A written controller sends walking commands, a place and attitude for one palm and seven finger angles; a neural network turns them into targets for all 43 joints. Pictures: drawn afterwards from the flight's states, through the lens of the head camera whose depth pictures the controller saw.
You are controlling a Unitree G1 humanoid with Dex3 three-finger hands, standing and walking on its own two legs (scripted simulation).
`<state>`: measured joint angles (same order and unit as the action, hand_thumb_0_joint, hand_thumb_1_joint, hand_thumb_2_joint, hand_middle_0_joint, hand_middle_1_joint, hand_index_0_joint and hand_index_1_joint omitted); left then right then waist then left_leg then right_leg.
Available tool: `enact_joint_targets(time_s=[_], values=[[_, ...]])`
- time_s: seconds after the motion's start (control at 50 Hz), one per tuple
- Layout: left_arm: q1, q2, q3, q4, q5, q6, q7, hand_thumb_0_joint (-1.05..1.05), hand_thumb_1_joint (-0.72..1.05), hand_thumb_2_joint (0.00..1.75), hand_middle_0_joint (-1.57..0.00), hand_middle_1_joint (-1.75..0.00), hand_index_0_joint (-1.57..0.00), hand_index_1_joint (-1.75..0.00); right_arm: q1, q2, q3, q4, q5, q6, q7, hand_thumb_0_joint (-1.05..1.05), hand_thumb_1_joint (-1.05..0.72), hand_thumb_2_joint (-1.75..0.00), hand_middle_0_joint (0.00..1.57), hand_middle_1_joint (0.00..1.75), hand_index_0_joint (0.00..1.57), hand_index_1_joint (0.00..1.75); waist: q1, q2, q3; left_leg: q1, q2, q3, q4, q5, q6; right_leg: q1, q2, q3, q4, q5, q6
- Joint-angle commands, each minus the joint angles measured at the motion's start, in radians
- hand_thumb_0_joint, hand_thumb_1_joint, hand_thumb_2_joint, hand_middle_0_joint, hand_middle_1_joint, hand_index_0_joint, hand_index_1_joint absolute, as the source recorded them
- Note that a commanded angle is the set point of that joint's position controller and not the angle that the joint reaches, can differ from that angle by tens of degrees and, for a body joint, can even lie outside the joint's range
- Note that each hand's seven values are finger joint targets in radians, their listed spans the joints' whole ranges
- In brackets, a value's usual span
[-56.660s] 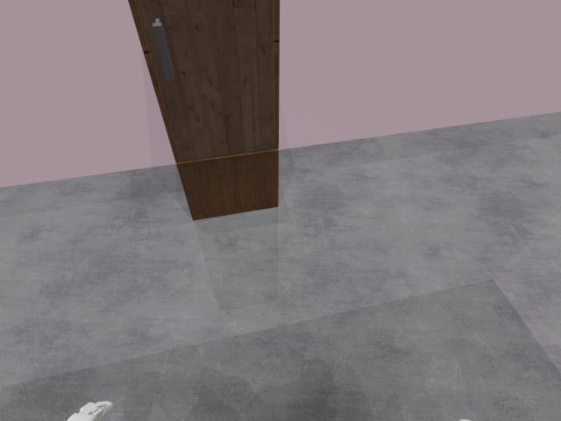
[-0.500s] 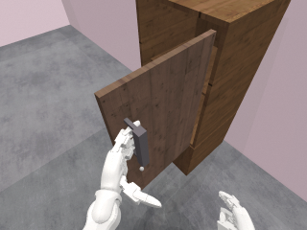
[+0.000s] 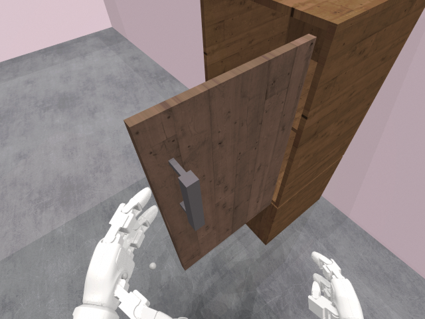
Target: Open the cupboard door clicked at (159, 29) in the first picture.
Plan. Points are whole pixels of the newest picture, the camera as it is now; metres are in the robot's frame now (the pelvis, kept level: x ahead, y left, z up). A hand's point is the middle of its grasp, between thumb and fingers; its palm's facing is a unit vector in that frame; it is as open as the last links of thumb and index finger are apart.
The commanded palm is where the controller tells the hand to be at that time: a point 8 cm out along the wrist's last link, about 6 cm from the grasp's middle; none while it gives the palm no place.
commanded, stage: slide the hand sideways off the handle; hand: left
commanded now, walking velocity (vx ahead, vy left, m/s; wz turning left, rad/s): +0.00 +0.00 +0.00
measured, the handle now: (186, 195) +0.31 +0.07 +0.09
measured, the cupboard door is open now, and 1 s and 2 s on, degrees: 90 90 90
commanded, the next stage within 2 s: draw the hand back to the body in 0.16 s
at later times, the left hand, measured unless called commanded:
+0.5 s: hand (120, 269) +0.18 +0.14 +0.11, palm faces -0.05 -1.00 -0.05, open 16.3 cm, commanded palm +0.15 +0.20 +0.12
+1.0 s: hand (56, 250) +0.18 +0.22 +0.15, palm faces +0.22 -0.92 -0.32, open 14.6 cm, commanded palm +0.14 +0.27 +0.17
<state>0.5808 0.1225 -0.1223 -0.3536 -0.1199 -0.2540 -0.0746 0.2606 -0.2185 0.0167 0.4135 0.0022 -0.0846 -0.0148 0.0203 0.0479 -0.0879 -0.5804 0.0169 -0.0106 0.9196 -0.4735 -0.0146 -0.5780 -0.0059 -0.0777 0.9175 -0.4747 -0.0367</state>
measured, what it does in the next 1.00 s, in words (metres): stands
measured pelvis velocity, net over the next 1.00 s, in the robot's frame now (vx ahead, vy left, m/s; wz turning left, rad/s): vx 0.00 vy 0.03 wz -0.01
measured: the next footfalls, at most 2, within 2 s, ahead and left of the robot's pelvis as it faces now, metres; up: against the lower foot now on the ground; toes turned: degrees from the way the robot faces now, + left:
none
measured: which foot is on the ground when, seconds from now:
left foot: down 0.00-1.00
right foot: down 0.00-1.00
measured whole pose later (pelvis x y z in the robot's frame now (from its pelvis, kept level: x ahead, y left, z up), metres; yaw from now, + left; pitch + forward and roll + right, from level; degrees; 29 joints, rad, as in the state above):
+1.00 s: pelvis +0.00 +0.03 +0.03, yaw +0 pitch +0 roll -1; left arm 0.60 0.28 0.09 -0.50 -0.05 -0.04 0.09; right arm 0.24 -0.21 0.06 0.52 0.00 -0.14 -0.10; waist 0.06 0.06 -0.03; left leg -0.29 0.00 0.01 0.67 -0.38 0.02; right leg -0.27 -0.01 -0.06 0.62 -0.34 0.00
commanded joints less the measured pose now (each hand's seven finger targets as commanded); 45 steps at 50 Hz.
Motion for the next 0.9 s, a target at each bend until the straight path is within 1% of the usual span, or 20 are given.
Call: enact_joint_targets(time_s=[0.0,0.08,0.12,0.2,0.24,0.28,0.32,0.4,0.48,0.52,0.56,0.62,0.64,0.7,0.74,0.76,0.78,0.8,0.82,0.88], values=[[0.029,0.042,0.044,-0.256,-0.028,-0.082,-0.032,0.0,-0.5,0.3,-0.15,-0.3,-0.15,-0.3,-0.054,-0.092,-0.041,-0.173,0.012,-0.066,-0.013,0.0,-0.9,-0.9,0.2,0.3,0.2,0.3,-0.016,-0.093,-0.144,0.025,-0.042,0.005,-0.082,0.269,0.036,0.133,-0.007,0.067,-0.135,0.411,0.033],[0.038,0.072,0.08,-0.247,-0.044,-0.087,-0.055,0.0,-0.5,0.3,-0.15,-0.3,-0.15,-0.3,-0.055,-0.097,-0.043,-0.175,0.015,-0.074,-0.022,0.0,-0.9,-0.9,0.2,0.3,0.2,0.3,-0.016,-0.096,-0.124,-0.01,-0.043,0.001,-0.068,0.216,0.035,0.097,-0.006,0.077,-0.143,0.3,0.03],[0.002,0.071,0.067,-0.263,-0.047,-0.092,-0.057,0.0,-0.5,0.3,-0.15,-0.3,-0.15,-0.3,-0.059,-0.102,-0.041,-0.179,0.018,-0.081,-0.026,0.0,-0.9,-0.9,0.2,0.3,0.2,0.3,-0.023,-0.085,-0.106,-0.012,-0.042,-0.002,-0.065,0.193,0.038,0.069,-0.002,0.078,-0.149,0.232,0.024],[-0.01,0.049,0.04,-0.277,-0.048,-0.09,-0.048,0.0,-0.5,0.3,-0.15,-0.3,-0.15,-0.3,-0.053,-0.102,-0.04,-0.187,0.02,-0.099,-0.028,0.0,-0.9,-0.9,0.2,0.3,0.2,0.3,-0.021,-0.063,-0.132,-0.005,-0.04,-0.009,-0.067,0.171,0.037,0.045,0.002,0.058,-0.133,0.185,0.02],[0.011,0.06,0.053,-0.244,-0.042,-0.073,-0.037,0.0,-0.5,0.3,-0.15,-0.3,-0.15,-0.3,-0.053,-0.101,-0.041,-0.184,0.021,-0.099,-0.029,0.0,-0.9,-0.9,0.2,0.3,0.2,0.3,-0.018,-0.088,-0.118,-0.022,-0.037,-0.008,-0.065,0.16,0.036,0.048,0.002,0.067,-0.143,0.163,0.021],[-0.046,0.109,0.093,-0.294,-0.034,-0.063,-0.02,0.0,-0.5,0.3,-0.15,-0.3,-0.15,-0.3,-0.057,-0.103,-0.038,-0.187,0.022,-0.097,-0.033,0.0,-0.9,-0.9,0.2,0.3,0.2,0.3,-0.012,-0.065,-0.136,-0.01,-0.037,-0.01,-0.08,0.149,0.038,0.059,0.002,0.065,-0.146,0.139,0.018],[-0.004,0.137,0.146,-0.278,-0.036,-0.038,-0.008,0.0,-0.5,0.3,-0.15,-0.3,-0.15,-0.3,-0.063,-0.1,-0.038,-0.182,0.025,-0.091,-0.037,0.0,-0.9,-0.9,0.2,0.3,0.2,0.3,0.007,-0.073,-0.147,-0.004,-0.034,-0.008,-0.092,0.152,0.039,0.087,0.007,0.066,-0.158,0.13,0.016],[-0.031,0.106,0.121,-0.329,-0.062,-0.008,-0.014,0.0,-0.5,0.3,-0.15,-0.3,-0.15,-0.3,-0.07,-0.099,-0.025,-0.181,0.036,-0.107,-0.041,0.0,-0.9,-0.9,0.2,0.3,0.2,0.3,-0.003,-0.029,-0.125,0.047,-0.028,-0.015,-0.135,0.158,0.037,0.088,0.014,0.034,-0.169,0.155,0.017],[-0.041,0.118,0.133,-0.322,-0.073,0.036,-0.035,0.0,-0.5,0.3,-0.15,-0.3,-0.15,-0.3,-0.072,-0.107,-0.017,-0.168,0.036,-0.119,-0.047,0.0,-0.9,-0.9,0.2,0.3,0.2,0.3,-0.01,-0.047,-0.077,0.055,-0.025,-0.02,-0.161,0.147,0.038,0.095,0.014,0.028,-0.199,0.144,0.022],[-0.021,0.139,0.166,-0.317,-0.076,0.056,-0.039,0.0,-0.5,0.3,-0.15,-0.3,-0.15,-0.3,-0.076,-0.109,-0.018,-0.159,0.037,-0.125,-0.049,0.0,-0.9,-0.9,0.2,0.3,0.2,0.3,0.002,-0.031,-0.078,0.073,-0.023,-0.022,-0.174,0.164,0.037,0.115,0.017,0.023,-0.203,0.158,0.018],[-0.03,0.135,0.168,-0.337,-0.082,0.072,-0.046,0.0,-0.5,0.3,-0.15,-0.3,-0.15,-0.3,-0.075,-0.108,-0.014,-0.159,0.039,-0.13,-0.049,0.0,-0.9,-0.9,0.2,0.3,0.2,0.3,0.0,-0.031,-0.067,0.092,-0.022,-0.025,-0.19,0.166,0.037,0.113,0.017,0.011,-0.21,0.167,0.021],[-0.015,0.18,0.239,-0.337,-0.099,0.092,-0.053,0.0,-0.5,0.3,-0.15,-0.3,-0.15,-0.3,-0.083,-0.109,-0.016,-0.144,0.039,-0.134,-0.055,0.0,-0.9,-0.9,0.2,0.3,0.2,0.3,0.016,-0.053,-0.078,0.105,-0.023,-0.022,-0.199,0.197,0.037,0.157,0.019,0.014,-0.225,0.199,0.019],[-0.028,0.173,0.235,-0.348,-0.103,0.095,-0.059,0.0,-0.5,0.3,-0.15,-0.3,-0.15,-0.3,-0.084,-0.109,-0.012,-0.145,0.04,-0.135,-0.055,0.0,-0.9,-0.9,0.2,0.3,0.2,0.3,0.011,-0.039,-0.073,0.114,-0.024,-0.022,-0.205,0.204,0.036,0.157,0.017,0.011,-0.227,0.208,0.02],[-0.047,0.181,0.255,-0.382,-0.123,0.1,-0.079,0.0,-0.4,0.34,-0.15,-0.3,-0.15,-0.3,-0.085,-0.112,-0.011,-0.134,0.043,-0.148,-0.059,0.0,-0.9,-0.9,0.2,0.3,0.2,0.3,0.014,-0.001,-0.083,0.156,-0.022,-0.028,-0.222,0.243,0.032,0.173,0.021,0.0,-0.23,0.254,0.019],[-0.031,0.183,0.267,-0.367,-0.134,0.115,-0.093,0.0,-0.32,0.37,-0.16,-0.3,-0.16,-0.3,-0.089,-0.111,-0.009,-0.123,0.044,-0.154,-0.056,0.0,-0.9,-0.9,0.2,0.3,0.2,0.3,0.015,-0.005,-0.079,0.166,-0.022,-0.028,-0.228,0.271,0.032,0.192,0.021,-0.004,-0.236,0.289,0.02],[-0.06,0.332,0.302,-0.446,0.011,0.118,0.036,0.0,-0.29,0.39,-0.16,-0.3,-0.16,-0.3,-0.093,-0.103,-0.009,-0.124,0.028,-0.14,-0.082,0.0,-0.9,-0.9,0.2,0.3,0.2,0.3,0.05,-0.012,-0.074,0.174,-0.013,-0.012,-0.268,0.28,0.035,0.246,-0.001,0.055,-0.296,0.292,0.008],[0.011,0.254,0.28,-0.398,0.025,0.14,0.091,0.0,-0.26,0.4,-0.16,-0.3,-0.16,-0.3,-0.087,-0.085,-0.004,-0.116,0.02,-0.133,-0.091,0.0,-0.9,-0.9,0.2,0.3,0.2,0.3,0.032,-0.029,-0.027,0.194,-0.014,-0.008,-0.277,0.272,0.033,0.227,-0.003,0.05,-0.324,0.276,0.01],[0.011,0.213,0.242,-0.376,0.043,0.151,0.118,0.0,-0.22,0.42,-0.16,-0.3,-0.16,-0.3,-0.086,-0.085,0.004,-0.101,0.016,-0.125,-0.088,0.0,-0.9,-0.9,0.2,0.3,0.2,0.3,0.023,-0.009,0.009,0.204,-0.012,-0.007,-0.293,0.269,0.033,0.235,-0.008,0.041,-0.339,0.269,0.013],[-0.003,0.231,0.257,-0.367,0.054,0.157,0.14,0.0,-0.18,0.43,-0.16,-0.3,-0.16,-0.3,-0.095,-0.09,0.0,-0.089,0.015,-0.119,-0.09,0.0,-0.9,-0.9,0.2,0.3,0.2,0.3,0.025,-0.048,0.009,0.219,-0.009,-0.009,-0.303,0.284,0.035,0.258,-0.007,0.038,-0.36,0.278,0.014],[-0.034,0.26,0.289,-0.376,0.075,0.153,0.177,0.0,-0.08,0.48,-0.16,-0.3,-0.16,-0.3,-0.114,-0.092,0.001,-0.07,0.008,-0.107,-0.096,0.0,-0.9,-0.9,0.2,0.3,0.2,0.3,0.022,-0.025,0.005,0.287,-0.007,-0.002,-0.347,0.294,0.038,0.293,-0.009,0.038,-0.397,0.28,0.018]])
